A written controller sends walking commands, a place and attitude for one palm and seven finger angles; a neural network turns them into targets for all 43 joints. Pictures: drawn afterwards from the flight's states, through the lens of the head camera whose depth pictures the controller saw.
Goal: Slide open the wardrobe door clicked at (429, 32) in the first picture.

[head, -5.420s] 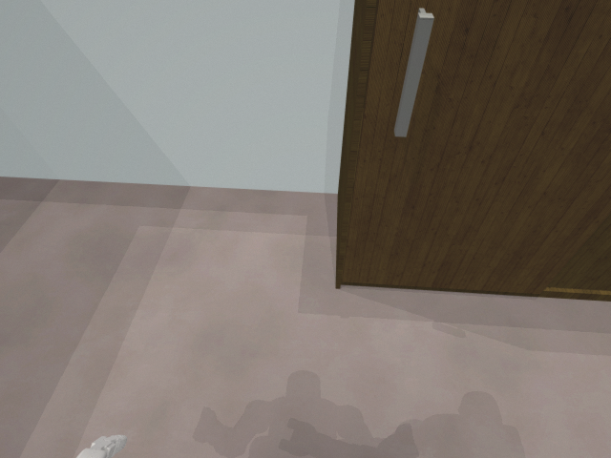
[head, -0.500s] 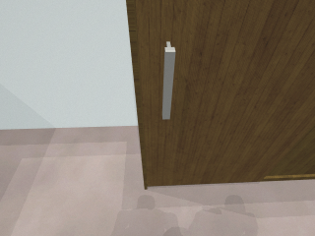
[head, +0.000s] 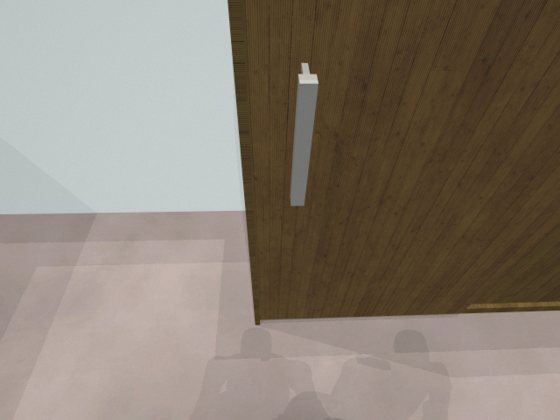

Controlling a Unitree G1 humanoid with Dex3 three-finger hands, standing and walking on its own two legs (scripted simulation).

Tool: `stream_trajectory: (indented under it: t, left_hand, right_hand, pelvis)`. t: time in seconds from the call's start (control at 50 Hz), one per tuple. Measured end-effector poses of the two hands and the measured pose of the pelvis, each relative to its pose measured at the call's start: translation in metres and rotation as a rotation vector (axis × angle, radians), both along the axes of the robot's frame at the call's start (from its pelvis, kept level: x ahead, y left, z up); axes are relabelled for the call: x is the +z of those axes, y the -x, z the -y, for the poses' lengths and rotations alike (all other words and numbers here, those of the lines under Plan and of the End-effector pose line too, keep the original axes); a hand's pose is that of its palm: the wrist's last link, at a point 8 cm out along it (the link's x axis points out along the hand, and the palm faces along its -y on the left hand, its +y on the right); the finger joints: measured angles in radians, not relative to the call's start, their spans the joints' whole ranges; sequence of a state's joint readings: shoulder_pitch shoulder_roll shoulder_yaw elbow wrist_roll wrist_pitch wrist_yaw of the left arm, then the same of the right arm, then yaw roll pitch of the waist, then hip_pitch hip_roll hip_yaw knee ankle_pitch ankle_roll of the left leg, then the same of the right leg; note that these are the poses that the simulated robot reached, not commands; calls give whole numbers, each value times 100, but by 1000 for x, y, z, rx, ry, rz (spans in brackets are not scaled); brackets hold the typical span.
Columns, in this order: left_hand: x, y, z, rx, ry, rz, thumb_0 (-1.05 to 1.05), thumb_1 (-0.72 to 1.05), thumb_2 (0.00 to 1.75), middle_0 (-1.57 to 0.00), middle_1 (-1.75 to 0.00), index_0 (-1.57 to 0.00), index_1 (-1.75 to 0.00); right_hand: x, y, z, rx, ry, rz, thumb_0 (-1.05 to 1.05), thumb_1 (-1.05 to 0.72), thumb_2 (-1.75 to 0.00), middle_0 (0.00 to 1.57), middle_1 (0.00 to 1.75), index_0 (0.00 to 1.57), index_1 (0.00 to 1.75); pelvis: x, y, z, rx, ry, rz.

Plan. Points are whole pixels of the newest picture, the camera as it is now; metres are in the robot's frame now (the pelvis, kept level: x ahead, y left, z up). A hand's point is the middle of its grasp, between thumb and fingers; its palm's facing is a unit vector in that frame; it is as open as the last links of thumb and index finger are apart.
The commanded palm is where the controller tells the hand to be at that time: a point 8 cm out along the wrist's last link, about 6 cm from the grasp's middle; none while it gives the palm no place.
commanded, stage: shuffle to correct the standing spot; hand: left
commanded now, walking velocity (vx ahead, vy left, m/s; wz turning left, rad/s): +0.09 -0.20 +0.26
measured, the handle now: (300, 141) +0.53 +0.01 +0.11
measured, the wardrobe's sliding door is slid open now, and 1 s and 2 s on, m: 0.00 0.00 0.00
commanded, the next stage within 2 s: come to a stop and stand still in 0.86 s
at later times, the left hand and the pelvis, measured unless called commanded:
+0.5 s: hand out of the picture -0.01 +0.10 -0.19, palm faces +0.17 -0.97 -0.17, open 7.4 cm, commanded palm none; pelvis +0.05 -0.06 -0.01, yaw +7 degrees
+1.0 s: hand out of the picture +0.11 +0.04 -0.17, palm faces +0.13 -0.95 -0.27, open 7.4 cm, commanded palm none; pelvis +0.08 -0.17 -0.01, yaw +7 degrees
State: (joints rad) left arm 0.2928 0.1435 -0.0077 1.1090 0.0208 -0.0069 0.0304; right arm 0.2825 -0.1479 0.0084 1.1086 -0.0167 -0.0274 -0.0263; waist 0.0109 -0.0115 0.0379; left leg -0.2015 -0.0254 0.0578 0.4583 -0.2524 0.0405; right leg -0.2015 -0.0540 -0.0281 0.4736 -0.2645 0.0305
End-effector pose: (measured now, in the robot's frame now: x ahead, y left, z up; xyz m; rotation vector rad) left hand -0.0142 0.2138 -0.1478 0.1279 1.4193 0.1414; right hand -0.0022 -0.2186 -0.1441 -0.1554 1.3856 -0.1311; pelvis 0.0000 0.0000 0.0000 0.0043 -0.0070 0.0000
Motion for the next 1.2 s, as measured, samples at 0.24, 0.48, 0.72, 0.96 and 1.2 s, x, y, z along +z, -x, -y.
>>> stream_trajectory:
  t: [0.24, 0.48, 0.72, 0.96, 1.2]
  left_hand:
    - [-4, 2, 18, 22, 3, -34, 0, 90, 90, -20, -30, -20, -30]
    - [-11, 5, 57, 147, 1, -44, 0, 91, 90, -20, -30, -20, -30]
    - [-13, -29, 86, 143, 57, -65, 0, 91, 90, -20, -30, -20, -30]
    - [7, -111, 117, 86, -106, 109, 0, 91, 90, -20, -30, -20, -30]
    - [6, -104, 187, 119, -54, 123, 0, 93, 90, -20, -30, -20, -30]
  right_hand:
    - [-3, -11, 16, -4, 0, -15, 1, -91, -90, 20, 30, 20, 30]
    - [-6, -58, 56, 86, 36, -63, 1, -91, -90, 20, 30, 20, 30]
    - [10, -114, 80, 104, 76, 70, 1, -92, -90, 20, 30, 20, 30]
    - [-24, -117, 172, 66, 19, -21, 1, -91, -90, 20, 30, 20, 30]
    - [2, -171, 207, 115, 15, 97, 1, -91, -90, 19, 30, 19, 30]
  pelvis:
    - [-4, -14, 21, 27, -9, -15]
    - [-11, -43, 55, 120, 17, -33]
    - [-4, -64, 78, 110, 19, -17]
    - [-16, -81, 158, 120, 3, -35]
    - [-2, -91, 202, 123, -6, -24]
